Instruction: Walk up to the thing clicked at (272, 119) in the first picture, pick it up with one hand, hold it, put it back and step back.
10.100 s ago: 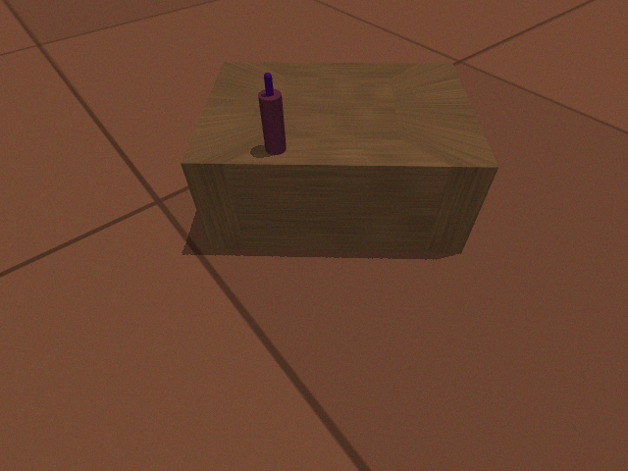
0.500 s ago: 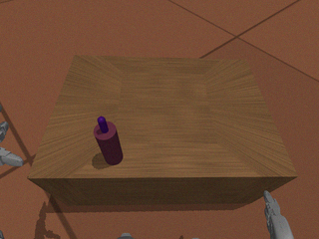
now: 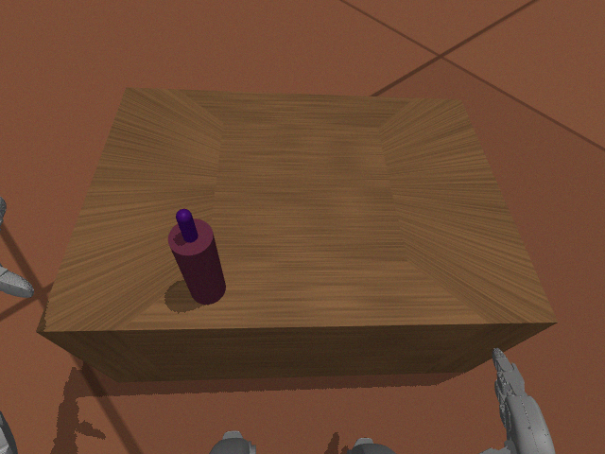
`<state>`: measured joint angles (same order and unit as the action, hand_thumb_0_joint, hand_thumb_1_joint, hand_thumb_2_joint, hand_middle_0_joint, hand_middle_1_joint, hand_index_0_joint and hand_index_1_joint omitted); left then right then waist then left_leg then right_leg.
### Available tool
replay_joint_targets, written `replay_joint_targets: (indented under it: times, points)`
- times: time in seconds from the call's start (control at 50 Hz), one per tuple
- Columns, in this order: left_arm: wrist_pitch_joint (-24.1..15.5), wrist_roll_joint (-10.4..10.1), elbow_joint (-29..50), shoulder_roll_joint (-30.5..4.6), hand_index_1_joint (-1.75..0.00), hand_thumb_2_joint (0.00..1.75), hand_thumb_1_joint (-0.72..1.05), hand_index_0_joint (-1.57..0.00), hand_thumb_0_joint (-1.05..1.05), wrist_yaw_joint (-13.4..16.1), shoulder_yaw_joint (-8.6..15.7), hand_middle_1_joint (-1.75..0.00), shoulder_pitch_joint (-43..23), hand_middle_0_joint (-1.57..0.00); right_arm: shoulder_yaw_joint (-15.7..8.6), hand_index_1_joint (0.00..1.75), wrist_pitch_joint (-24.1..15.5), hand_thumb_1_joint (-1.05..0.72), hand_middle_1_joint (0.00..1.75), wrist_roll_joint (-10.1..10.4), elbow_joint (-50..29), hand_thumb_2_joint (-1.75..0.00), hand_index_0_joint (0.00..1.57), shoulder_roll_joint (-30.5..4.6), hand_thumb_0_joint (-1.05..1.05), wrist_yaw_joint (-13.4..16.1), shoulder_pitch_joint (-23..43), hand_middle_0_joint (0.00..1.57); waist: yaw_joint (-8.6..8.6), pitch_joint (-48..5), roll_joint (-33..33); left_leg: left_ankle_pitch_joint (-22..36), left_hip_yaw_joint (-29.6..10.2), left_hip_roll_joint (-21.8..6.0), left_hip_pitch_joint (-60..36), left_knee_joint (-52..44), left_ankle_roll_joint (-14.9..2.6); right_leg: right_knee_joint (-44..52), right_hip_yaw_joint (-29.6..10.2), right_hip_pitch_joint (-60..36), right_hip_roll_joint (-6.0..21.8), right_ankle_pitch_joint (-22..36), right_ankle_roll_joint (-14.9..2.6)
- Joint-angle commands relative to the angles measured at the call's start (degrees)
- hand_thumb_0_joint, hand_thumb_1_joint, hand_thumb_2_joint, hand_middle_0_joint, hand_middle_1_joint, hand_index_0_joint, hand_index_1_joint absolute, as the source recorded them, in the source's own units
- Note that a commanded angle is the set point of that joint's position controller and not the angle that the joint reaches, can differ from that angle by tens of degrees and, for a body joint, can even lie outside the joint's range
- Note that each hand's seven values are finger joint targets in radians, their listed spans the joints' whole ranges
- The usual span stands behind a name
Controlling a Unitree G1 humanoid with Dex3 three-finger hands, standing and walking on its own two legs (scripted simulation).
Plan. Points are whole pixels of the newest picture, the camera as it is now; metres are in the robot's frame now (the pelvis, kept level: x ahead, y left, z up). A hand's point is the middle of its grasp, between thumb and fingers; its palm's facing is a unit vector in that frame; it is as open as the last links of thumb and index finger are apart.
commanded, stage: approach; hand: left
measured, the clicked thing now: (197, 256) +0.46 +0.18 -0.13
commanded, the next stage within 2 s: close in in 0.38 s
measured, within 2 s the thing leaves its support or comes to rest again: neither
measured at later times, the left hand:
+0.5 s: hand (148, 281) +0.42 +0.26 -0.16, palm faces +0.12 -0.99 +0.03, open 17.7 cm
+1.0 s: hand (193, 279) +0.44 +0.20 -0.19, palm faces +0.14 -0.99 +0.01, open 17.6 cm
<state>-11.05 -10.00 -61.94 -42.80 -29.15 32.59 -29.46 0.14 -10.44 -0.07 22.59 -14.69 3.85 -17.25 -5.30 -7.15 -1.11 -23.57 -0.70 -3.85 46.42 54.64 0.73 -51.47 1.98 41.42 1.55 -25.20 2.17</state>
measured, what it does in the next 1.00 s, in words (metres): lowers itself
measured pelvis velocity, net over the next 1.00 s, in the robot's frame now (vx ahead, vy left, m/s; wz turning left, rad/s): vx -0.04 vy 0.00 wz -0.06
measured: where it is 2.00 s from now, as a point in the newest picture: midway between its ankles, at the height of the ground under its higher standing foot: outside the picture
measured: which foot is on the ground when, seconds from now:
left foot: down 0.00-1.00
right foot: down 0.00-1.00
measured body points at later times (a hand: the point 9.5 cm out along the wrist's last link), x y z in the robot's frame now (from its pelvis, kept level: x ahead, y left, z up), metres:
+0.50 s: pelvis -0.04 +0.00 -0.11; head +0.14 +0.08 +0.30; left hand +0.41 +0.32 -0.16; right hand +0.13 -0.27 -0.07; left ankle +0.02 +0.12 -0.68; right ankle -0.01 -0.15 -0.68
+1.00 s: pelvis -0.04 +0.00 -0.14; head +0.14 +0.06 +0.27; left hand +0.43 +0.25 -0.18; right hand +0.12 -0.27 -0.06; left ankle +0.02 +0.12 -0.68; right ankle -0.01 -0.15 -0.68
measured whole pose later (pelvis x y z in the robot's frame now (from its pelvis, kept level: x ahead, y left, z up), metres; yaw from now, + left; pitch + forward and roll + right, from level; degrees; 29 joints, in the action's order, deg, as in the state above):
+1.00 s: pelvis -0.04 +0.00 -0.14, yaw -3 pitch +31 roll -6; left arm -35.1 -3.0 -59.4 -28.7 -6.3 31.0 -33.8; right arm -6.4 -3.9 -4.3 -17.4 -16.4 -4.7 -26.0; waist -18.4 -10.2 -1.2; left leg -33.4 -4.8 -5.0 89.8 91.5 1.1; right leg -88.3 2.9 83.8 0.1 -35.7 2.1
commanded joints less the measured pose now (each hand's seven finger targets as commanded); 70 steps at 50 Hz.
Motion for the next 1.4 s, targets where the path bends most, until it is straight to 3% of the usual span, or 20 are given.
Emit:
replay_joint_targets:
  times: [0.0, 0.04, 0.1, 0.22, 0.26, 0.32, 0.38, 0.5, 0.54, 0.68, 0.74, 0.8, 0.88, 0.9, 1.02, 1.08, 1.14, 1.2, 1.36, 1.38]
  points:
    - [-9.8, -4.1, 9.3, -12.9, -0.03, 0.00, -0.61, -0.06, 0.00, -0.5, 3.3, -0.03, -19.1, -0.06, -5.8, 0.05, -3.3, 0.56, 0.05, -0.2, -11.6, -0.04, 0.05, -10.5, 0.00, -0.5, -1.1, 0.05, -2.70, -18.5, 6.3, 13.5, -0.5, 1.8, -14.0, -0.8, -1.77, 2.3, 0.6, 4.2, -2.3, 12.8, -2.20]
    - [-12.3, -4.6, 4.7, -10.0, -0.03, 0.00, -0.61, -0.06, 0.00, 0.0, 2.8, -0.03, -15.9, -0.06, -5.9, 0.05, -3.2, 0.55, 0.05, -0.4, -13.0, -0.04, 0.05, -10.4, 0.00, -1.2, -1.5, 0.05, -3.31, -16.2, 4.1, 13.1, -0.9, 1.7, -10.1, 1.3, -1.76, 0.3, 0.8, 7.1, -2.5, 12.0, -2.45]
    - [-16.8, -4.3, 7.0, -13.8, -0.04, 0.00, -0.61, -0.08, 0.00, 1.5, 5.9, -0.03, -17.1, -0.08, -9.6, 0.05, -3.1, 0.54, 0.05, -1.2, -17.3, -0.05, 0.05, -13.8, 0.00, -1.7, -2.7, 0.05, -3.61, -21.3, 7.0, 14.7, -1.7, 1.5, -9.8, 4.6, -1.17, -3.3, 0.9, 9.9, -2.6, 12.0, -2.97]
    - [-24.5, -2.7, 11.6, -16.0, -0.05, 0.00, -0.61, -0.08, 0.00, 4.0, 9.3, -0.04, -19.4, -0.09, -9.5, 0.05, -2.8, 0.51, 0.05, -2.7, -23.5, -0.06, 0.05, -12.7, 0.00, -3.2, -3.9, 0.05, -4.04, -28.0, 14.8, 14.8, -2.5, 1.4, -6.4, 11.0, -0.22, -10.7, 1.1, 15.8, -2.7, 10.6, -3.55]
    - [-25.0, -2.0, 6.9, -11.3, -0.06, 0.00, -0.61, -0.08, 0.00, 4.3, 6.6, -0.05, -16.4, -0.09, -8.9, 0.05, -2.9, 0.50, 0.05, -3.2, -26.8, -0.06, 0.05, -12.4, 0.00, -3.7, -3.2, 0.05, -4.84, -28.7, 15.4, 13.5, -3.2, 1.1, -4.4, 12.5, 0.00, -13.0, 1.4, 19.1, -3.0, 8.7, -3.80]
    - [-26.5, 0.2, 10.7, -14.2, -0.06, 0.00, -0.61, -0.08, 0.00, 5.8, 6.6, -0.04, -21.7, -0.09, -9.5, 0.05, -2.2, 0.49, 0.05, -4.1, -26.6, -0.06, 0.05, -12.7, 0.00, -3.8, -4.4, 0.05, -5.64, -31.6, 21.1, 14.3, -3.9, 0.7, -4.1, 15.5, 0.56, -17.0, 1.8, 25.0, -3.2, 7.7, -4.26]
    - [-27.1, 0.9, 7.4, -8.7, -0.06, 0.00, -0.61, -0.08, 0.00, 7.1, 4.0, -0.05, -21.4, -0.09, -10.5, 0.05, -2.4, 0.49, 0.05, -4.5, -29.2, -0.06, 0.05, -13.0, 0.00, -4.3, -4.6, 0.05, -7.65, -30.8, 21.0, 12.0, -4.6, 0.3, -0.6, 18.2, 0.52, -19.9, 2.3, 30.3, -3.5, 5.4, -4.43]
    - [-30.2, 2.4, 6.8, -6.5, -0.05, 0.00, -0.60, -0.08, 0.00, 10.5, 3.3, -0.06, -21.2, -0.07, -12.8, 0.05, -2.2, 0.53, 0.05, -4.4, -39.7, -0.05, 0.05, -14.2, 0.00, -5.5, -8.6, 0.05, -10.61, -32.4, 18.1, 5.7, -5.0, 0.7, 7.5, 22.9, -0.42, -24.7, 2.5, 32.5, -3.8, 3.2, -4.34]
    - [-30.6, 2.4, 8.3, -6.9, -0.05, 0.00, -0.59, -0.08, 0.00, 12.1, 4.4, -0.06, -20.9, -0.07, -14.6, 0.05, -1.6, 0.53, 0.05, -4.2, -40.6, -0.05, 0.05, -14.9, 0.00, -5.9, -10.2, 0.05, -10.77, -34.1, 19.1, 6.7, -5.3, 0.8, 7.4, 24.1, -0.43, -26.5, 2.6, 33.8, -3.9, 3.9, -4.31]
    - [-30.2, 5.4, 18.2, -7.0, -0.05, 0.00, -0.61, -0.09, 0.00, 17.1, 3.7, -0.06, -24.4, -0.08, -14.4, 0.05, 1.1, 0.52, 0.05, -4.2, -46.6, -0.05, 0.05, -13.0, 0.00, -7.2, -12.6, 0.05, -10.18, -40.3, 23.7, 9.3, -4.2, 1.3, 7.4, 26.8, -0.49, -27.8, 0.6, 31.1, -3.3, 6.8, -3.76]
    - [-28.2, 6.1, 15.2, -2.4, -0.05, 0.00, -0.61, -0.09, 0.00, 18.4, 1.0, -0.06, -20.9, -0.08, -14.5, 0.05, 2.5, 0.52, 0.05, -4.0, -47.0, -0.05, 0.05, -12.9, 0.00, -7.5, -12.5, 0.05, -10.03, -36.4, 24.0, 7.1, -4.4, 1.3, 7.4, 25.7, -0.27, -27.8, 1.3, 33.6, -3.6, 4.1, -4.08]
    - [-27.3, 6.5, 14.7, -1.3, -0.04, 0.00, -0.61, -0.09, 0.00, 20.1, 1.2, -0.05, -19.5, -0.08, -13.5, 0.05, 3.4, 0.52, 0.05, -3.8, -48.2, -0.05, 0.05, -11.9, 0.00, -7.5, -11.4, 0.05, -9.77, -33.6, 20.7, 5.8, -4.0, 1.2, 11.1, 25.9, -0.70, -27.1, 1.3, 32.4, -3.6, 4.1, -3.71]
    - [-26.8, 6.2, 10.6, 3.1, -0.05, 0.00, -0.61, -0.09, 0.00, 21.9, -1.0, -0.06, -18.4, -0.08, -14.5, 0.05, 3.8, 0.52, 0.05, -3.5, -49.3, -0.05, 0.05, -12.3, 0.00, -7.2, -10.3, 0.05, -11.56, -28.7, 14.5, -0.6, -3.7, 1.5, 17.6, 25.9, -1.43, -25.2, 0.2, 31.7, -3.4, 0.6, -2.88]
    - [-27.4, 6.5, 13.5, 1.6, -0.04, 0.00, -0.61, -0.09, 0.00, 22.9, 0.2, -0.06, -18.9, -0.08, -14.7, 0.05, 3.8, 0.53, 0.05, -3.5, -51.1, -0.05, 0.05, -12.7, 0.00, -7.2, -10.7, 0.05, -11.28, -30.7, 14.1, 0.0, -3.9, 1.5, 16.7, 25.6, -1.44, -25.6, 0.7, 31.3, -3.5, 1.1, -3.00]
    - [-29.1, 7.0, 12.1, 5.9, -0.04, 0.00, -0.61, -0.09, 0.00, 24.4, -3.3, -0.06, -20.2, -0.08, -15.4, 0.05, 3.9, 0.52, 0.05, -3.4, -52.3, -0.05, 0.05, -12.5, 0.00, -7.4, -12.9, 0.05, -13.29, -31.5, 13.1, 2.2, -3.8, 1.7, 15.2, 26.0, -1.57, -25.8, 0.6, 30.8, -3.5, 3.8, -2.83]
    - [-29.8, 7.7, 15.5, 4.5, -0.05, 0.01, -0.61, -0.10, 0.00, 25.3, -3.1, -0.07, -22.6, -0.09, -16.2, 0.05, 4.2, 0.52, 0.05, -3.4, -53.1, -0.05, 0.05, -12.4, 0.00, -7.7, -14.6, 0.05, -12.87, -34.2, 16.0, 4.7, -3.6, 1.9, 11.6, 25.9, -1.16, -26.5, 0.8, 30.1, -3.5, 5.7, -3.07]
    - [-29.7, 8.1, 14.2, 7.4, -0.05, 0.01, -0.61, -0.11, 0.00, 26.4, -4.6, -0.04, -21.2, -0.12, -15.7, 0.05, 5.0, 0.51, 0.05, -3.7, -53.1, -0.06, 0.05, -11.7, 0.00, -8.3, -15.1, 0.05, -12.57, -33.4, 17.1, 6.6, -3.3, 1.9, 10.5, 25.9, -0.92, -26.4, 1.0, 30.3, -3.6, 6.7, -3.21]
    - [-29.8, 9.4, 17.9, 4.4, -0.13, 0.01, -0.61, -0.27, 0.00, 27.8, -2.8, -0.14, -20.3, -0.26, -16.4, 0.05, 5.8, 0.51, 0.05, -3.8, -51.0, -0.05, 0.05, -11.7, 0.00, -8.7, -14.4, 0.05, -10.37, -32.4, 19.8, 5.8, -3.3, 1.7, 9.2, 24.5, -0.50, -26.8, 1.4, 31.5, -3.6, 4.9, -3.67]
    - [-29.7, 9.4, 9.7, 5.3, -0.20, 0.03, -0.61, -0.37, 0.00, 28.3, -3.4, -0.21, -21.5, -0.36, -14.8, 0.05, 6.8, 0.50, 0.05, -3.9, -53.9, -0.05, 0.05, -11.7, 0.00, -8.6, -12.9, 0.05, -13.28, -29.3, 14.9, 3.4, -3.7, 1.7, 14.2, 25.1, -1.12, -25.8, 1.0, 31.0, -3.6, 4.2, -3.08]
    - [-30.1, 9.6, 11.7, 2.6, -0.21, 0.03, -0.61, -0.40, 0.00, 28.4, -1.6, -0.23, -22.1, -0.38, -15.3, 0.05, 6.8, 0.51, 0.05, -3.9, -55.8, -0.05, 0.05, -12.4, 0.00, -8.6, -13.0, 0.05, -12.60, -31.2, 14.8, 4.3, -3.7, 1.7, 13.3, 24.9, -1.08, -25.9, 1.1, 30.1, -3.7, 4.8, -3.18]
